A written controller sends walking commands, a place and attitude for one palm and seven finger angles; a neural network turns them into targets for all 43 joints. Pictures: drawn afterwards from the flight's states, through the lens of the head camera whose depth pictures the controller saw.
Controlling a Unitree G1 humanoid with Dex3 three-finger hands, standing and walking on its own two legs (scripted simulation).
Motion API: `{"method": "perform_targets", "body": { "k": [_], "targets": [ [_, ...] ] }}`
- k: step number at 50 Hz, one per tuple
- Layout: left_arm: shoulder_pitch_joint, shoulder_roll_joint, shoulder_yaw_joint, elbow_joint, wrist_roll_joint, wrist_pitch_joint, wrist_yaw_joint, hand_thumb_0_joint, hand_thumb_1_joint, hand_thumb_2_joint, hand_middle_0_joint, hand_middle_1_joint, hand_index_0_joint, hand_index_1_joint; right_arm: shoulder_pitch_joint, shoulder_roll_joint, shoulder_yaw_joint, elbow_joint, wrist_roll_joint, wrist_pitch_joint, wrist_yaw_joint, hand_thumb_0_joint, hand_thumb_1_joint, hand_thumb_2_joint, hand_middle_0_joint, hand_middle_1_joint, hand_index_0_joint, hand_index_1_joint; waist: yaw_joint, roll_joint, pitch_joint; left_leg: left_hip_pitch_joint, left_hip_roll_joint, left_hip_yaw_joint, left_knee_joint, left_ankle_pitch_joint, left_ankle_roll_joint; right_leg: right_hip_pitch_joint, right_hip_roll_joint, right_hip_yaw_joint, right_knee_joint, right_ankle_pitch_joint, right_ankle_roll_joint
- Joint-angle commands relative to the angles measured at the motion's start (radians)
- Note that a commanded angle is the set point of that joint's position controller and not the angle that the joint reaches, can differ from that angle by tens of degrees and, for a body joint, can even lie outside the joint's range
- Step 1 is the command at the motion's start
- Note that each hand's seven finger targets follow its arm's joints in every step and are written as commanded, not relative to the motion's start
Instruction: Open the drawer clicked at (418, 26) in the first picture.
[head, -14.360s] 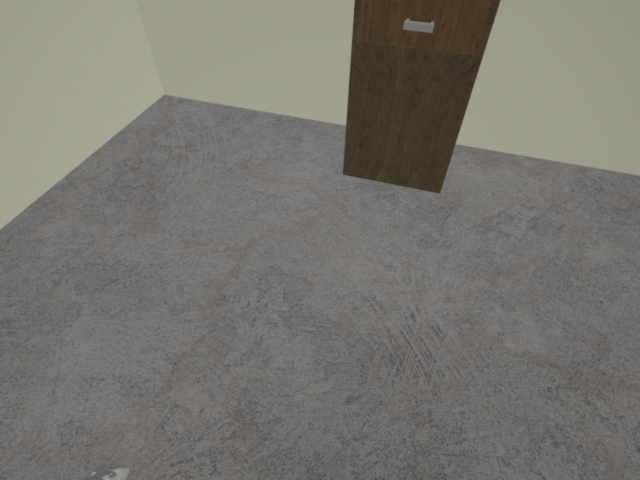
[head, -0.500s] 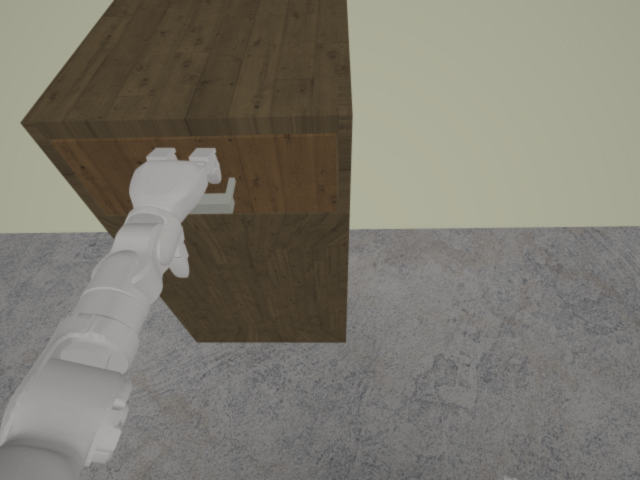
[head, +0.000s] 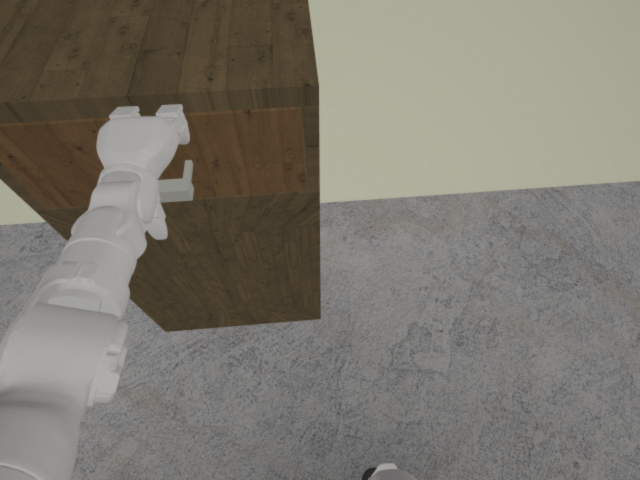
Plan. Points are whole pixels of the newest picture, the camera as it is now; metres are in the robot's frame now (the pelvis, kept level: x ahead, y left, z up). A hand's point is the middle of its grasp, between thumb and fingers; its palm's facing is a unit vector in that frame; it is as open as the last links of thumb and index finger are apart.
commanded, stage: move the hooked fingers above the handle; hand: left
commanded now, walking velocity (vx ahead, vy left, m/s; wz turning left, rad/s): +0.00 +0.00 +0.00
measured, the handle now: (157, 180) +0.54 +0.22 +0.01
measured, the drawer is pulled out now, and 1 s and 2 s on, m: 0.00 0.00 0.00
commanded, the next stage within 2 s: lower the fingers behind the handle in 0.58 s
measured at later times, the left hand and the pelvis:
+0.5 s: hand (152, 176) +0.50 +0.20 +0.07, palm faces -0.01 +0.01 -1.00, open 13.8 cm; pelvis +0.00 +0.00 +0.00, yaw +0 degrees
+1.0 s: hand (157, 192) +0.49 +0.20 +0.04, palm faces -0.08 +0.01 -1.00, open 13.8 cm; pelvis +0.01 -0.01 +0.00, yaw +0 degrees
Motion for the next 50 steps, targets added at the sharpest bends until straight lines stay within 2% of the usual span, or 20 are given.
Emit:
{"method": "perform_targets", "body": {
  "k": [1,3,4,7,10,13,16,17,19,23,24,28,32,34,36,38,40,44,47,50],
  "targets": [
    [-0.465,0.223,0.040,-0.134,-0.017,0.030,0.026,0.000,-0.500,0.300,-0.300,-1.200,-0.300,-1.200,0.113,-0.152,-0.049,-0.061,-0.002,-0.015,-0.011,0.000,-0.900,-0.900,0.200,0.300,0.200,0.300,-0.023,-0.046,-0.386,0.131,-0.055,0.005,-0.045,0.369,0.039,0.274,0.073,-0.035,-0.031,0.319,-0.048],
    [-0.472,0.278,0.081,-0.154,-0.013,0.023,0.030,0.000,-0.500,0.300,-0.300,-1.200,-0.300,-1.200,0.114,-0.158,-0.048,-0.061,-0.001,-0.015,-0.014,0.000,-0.900,-0.900,0.200,0.300,0.200,0.300,-0.012,-0.043,-0.414,0.130,-0.056,0.003,-0.047,0.365,0.043,0.291,0.072,-0.031,-0.029,0.316,-0.049],
    [-0.459,0.242,0.052,-0.148,-0.011,0.026,0.028,0.000,-0.500,0.300,-0.300,-1.200,-0.300,-1.200,0.111,-0.152,-0.049,-0.063,-0.001,-0.014,-0.014,0.000,-0.900,-0.900,0.200,0.300,0.200,0.300,-0.012,-0.025,-0.416,0.142,-0.057,0.004,-0.047,0.367,0.042,0.281,0.073,-0.033,-0.031,0.310,-0.051],
    [-0.444,0.292,0.094,-0.154,-0.012,0.019,0.024,0.000,-0.500,0.300,-0.300,-1.200,-0.300,-1.200,0.107,-0.157,-0.045,-0.064,-0.002,-0.011,-0.016,0.000,-0.900,-0.900,0.200,0.300,0.200,0.300,-0.004,-0.041,-0.416,0.133,-0.055,0.003,-0.047,0.369,0.042,0.298,0.073,-0.031,-0.028,0.315,-0.051],
    [-0.443,0.239,0.052,-0.184,-0.011,0.006,0.021,0.000,-0.500,0.300,-0.300,-1.200,-0.300,-1.200,0.105,-0.149,-0.047,-0.073,0.000,-0.016,-0.014,0.000,-0.900,-0.900,0.200,0.300,0.200,0.300,-0.008,-0.009,-0.395,0.153,-0.050,0.000,-0.049,0.362,0.039,0.264,0.074,-0.035,-0.032,0.292,-0.052],
    [-0.476,0.262,0.074,-0.230,-0.012,-0.018,0.030,0.000,-0.500,0.300,-0.300,-1.200,-0.300,-1.200,0.110,-0.149,-0.052,-0.073,-0.004,-0.021,-0.016,0.000,-0.900,-0.900,0.200,0.300,0.200,0.300,-0.009,-0.003,-0.433,0.180,-0.049,-0.006,-0.042,0.371,0.043,0.266,0.074,-0.032,-0.031,0.287,-0.052],
    [-0.479,0.240,0.065,-0.254,-0.011,-0.024,0.047,0.000,-0.500,0.300,-0.300,-1.200,-0.300,-1.200,0.109,-0.144,-0.054,-0.071,-0.006,-0.022,-0.012,0.000,-0.900,-0.900,0.200,0.300,0.200,0.300,-0.008,0.027,-0.444,0.209,-0.047,-0.010,-0.035,0.406,0.037,0.250,0.075,-0.038,-0.024,0.297,-0.054],
    [-0.487,0.241,0.065,-0.243,-0.011,-0.020,0.051,0.000,-0.500,0.300,-0.300,-1.200,-0.300,-1.200,0.106,-0.147,-0.053,-0.070,-0.005,-0.020,-0.013,0.000,-0.900,-0.900,0.200,0.300,0.200,0.300,-0.016,-0.006,-0.428,0.197,-0.050,-0.014,-0.032,0.405,0.039,0.248,0.077,-0.039,-0.027,0.294,-0.053],
    [-0.499,0.204,0.034,-0.220,-0.008,-0.003,0.063,0.000,-0.500,0.300,-0.300,-1.200,-0.300,-1.200,0.106,-0.145,-0.051,-0.060,-0.004,-0.022,-0.009,0.000,-0.900,-0.900,0.200,0.300,0.200,0.300,-0.024,0.009,-0.395,0.194,-0.048,-0.020,-0.042,0.382,0.035,0.219,0.077,-0.044,-0.030,0.269,-0.053],
    [-0.521,0.227,0.049,-0.225,-0.012,0.020,0.062,0.000,-0.500,0.300,-0.300,-1.200,-0.300,-1.200,0.106,-0.147,-0.051,-0.056,-0.006,-0.020,-0.008,0.000,-0.900,-0.900,0.200,0.300,0.200,0.300,-0.019,0.009,-0.453,0.212,-0.050,-0.017,-0.034,0.429,0.035,0.256,0.075,-0.040,-0.022,0.315,-0.052],
    [-0.492,0.210,0.043,-0.213,-0.011,0.027,0.056,0.000,-0.500,0.300,-0.300,-1.200,-0.300,-1.200,0.102,-0.143,-0.052,-0.059,-0.005,-0.018,-0.007,0.000,-0.900,-0.900,0.200,0.300,0.200,0.300,-0.008,0.024,-0.451,0.218,-0.050,-0.017,-0.036,0.447,0.032,0.259,0.075,-0.043,-0.020,0.324,-0.055],
    [-0.473,0.144,-0.004,-0.208,-0.027,0.038,0.028,0.000,-0.500,0.300,-0.300,-1.200,-0.300,-1.200,0.100,-0.143,-0.052,-0.060,-0.003,-0.011,-0.002,0.000,-0.900,-0.900,0.200,0.300,0.200,0.300,-0.017,0.019,-0.421,0.237,-0.043,-0.016,-0.036,0.485,0.030,0.245,0.077,-0.046,-0.028,0.340,-0.053],
    [-0.437,0.193,0.041,-0.206,-0.025,0.022,0.021,0.000,-0.500,0.300,-0.300,-1.200,-0.300,-1.200,0.084,-0.144,-0.047,-0.074,-0.003,-0.007,-0.011,0.000,-0.900,-0.900,0.200,0.300,0.200,0.300,-0.004,-0.048,-0.409,0.189,-0.051,-0.008,-0.048,0.427,0.038,0.296,0.074,-0.041,-0.035,0.342,-0.053],
    [-0.434,0.252,0.079,-0.223,-0.012,0.015,0.031,0.000,-0.500,0.300,-0.300,-1.200,-0.300,-1.200,0.079,-0.144,-0.043,-0.075,-0.003,-0.007,-0.014,0.000,-0.900,-0.900,0.200,0.300,0.200,0.300,0.013,-0.019,-0.408,0.168,-0.055,-0.003,-0.050,0.421,0.037,0.308,0.071,-0.037,-0.024,0.350,-0.054],
    [-0.417,0.216,0.056,-0.216,-0.010,0.016,0.042,0.000,-0.500,0.300,-0.300,-1.200,-0.300,-1.200,0.081,-0.139,-0.044,-0.076,-0.004,-0.009,-0.013,0.000,-0.900,-0.900,0.200,0.300,0.200,0.300,0.006,-0.029,-0.400,0.163,-0.054,0.001,-0.046,0.421,0.036,0.301,0.071,-0.040,-0.022,0.355,-0.052],
    [-0.389,0.252,0.090,-0.214,-0.011,0.014,0.049,0.000,-0.500,0.300,-0.300,-1.200,-0.300,-1.200,0.082,-0.144,-0.045,-0.076,-0.007,-0.008,-0.012,0.000,-0.900,-0.900,0.200,0.300,0.200,0.300,0.015,-0.038,-0.429,0.155,-0.056,0.008,-0.039,0.436,0.038,0.329,0.070,-0.034,-0.014,0.385,-0.051],
    [-0.379,0.196,0.049,-0.213,-0.012,0.017,0.051,0.000,-0.500,0.300,-0.300,-1.200,-0.300,-1.200,0.081,-0.138,-0.048,-0.077,-0.007,-0.010,-0.011,0.000,-0.900,-0.900,0.200,0.300,0.200,0.300,0.005,-0.034,-0.424,0.162,-0.056,0.012,-0.035,0.439,0.038,0.315,0.071,-0.037,-0.018,0.392,-0.050],
    [-0.390,0.239,0.074,-0.212,-0.016,0.007,0.050,0.000,-0.500,0.300,-0.300,-1.200,-0.300,-1.200,0.087,-0.145,-0.050,-0.066,-0.005,-0.011,-0.016,0.000,-0.900,-0.900,0.200,0.300,0.200,0.300,-0.004,-0.051,-0.417,0.138,-0.060,0.012,-0.028,0.405,0.042,0.321,0.069,-0.030,-0.018,0.390,-0.046],
    [-0.428,0.205,0.048,-0.229,-0.014,-0.015,0.052,0.000,-0.500,0.300,-0.300,-1.200,-0.300,-1.200,0.096,-0.142,-0.054,-0.060,-0.007,-0.017,-0.021,0.000,-0.900,-0.900,0.200,0.300,0.200,0.300,-0.023,-0.047,-0.431,0.151,-0.061,0.008,-0.014,0.405,0.043,0.294,0.071,-0.028,-0.016,0.376,-0.046],
    [-0.432,0.258,0.084,-0.237,-0.010,-0.034,0.060,0.000,-0.500,0.300,-0.300,-1.200,-0.300,-1.200,0.107,-0.144,-0.056,-0.047,-0.015,-0.021,-0.021,0.000,-0.900,-0.900,0.200,0.300,0.200,0.300,-0.016,-0.002,-0.460,0.150,-0.062,0.006,0.005,0.428,0.041,0.292,0.068,-0.024,0.005,0.401,-0.047]
  ]
}}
